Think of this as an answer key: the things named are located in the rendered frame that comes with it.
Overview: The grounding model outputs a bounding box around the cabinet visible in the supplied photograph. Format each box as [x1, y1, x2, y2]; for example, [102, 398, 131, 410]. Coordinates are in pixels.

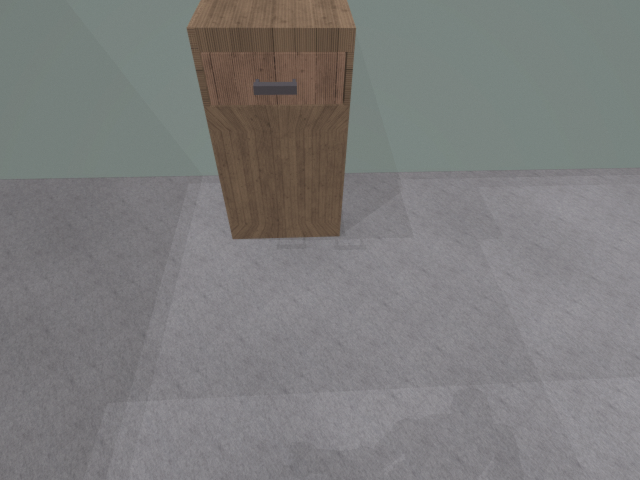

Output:
[187, 0, 356, 239]

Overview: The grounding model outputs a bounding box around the drawer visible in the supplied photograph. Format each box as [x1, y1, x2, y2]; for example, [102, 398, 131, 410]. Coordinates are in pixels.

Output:
[201, 52, 346, 105]

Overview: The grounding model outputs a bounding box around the handle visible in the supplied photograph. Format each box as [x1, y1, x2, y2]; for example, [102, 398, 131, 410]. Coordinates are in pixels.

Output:
[253, 79, 297, 95]

